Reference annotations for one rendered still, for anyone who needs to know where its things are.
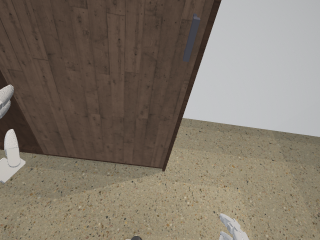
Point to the wardrobe door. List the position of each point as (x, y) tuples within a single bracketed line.
[(101, 79), (15, 119)]

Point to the robot right hand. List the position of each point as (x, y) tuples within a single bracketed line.
[(233, 227)]

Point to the robot left hand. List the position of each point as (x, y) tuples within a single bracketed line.
[(10, 165)]

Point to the handle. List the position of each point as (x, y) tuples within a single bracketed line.
[(191, 37)]

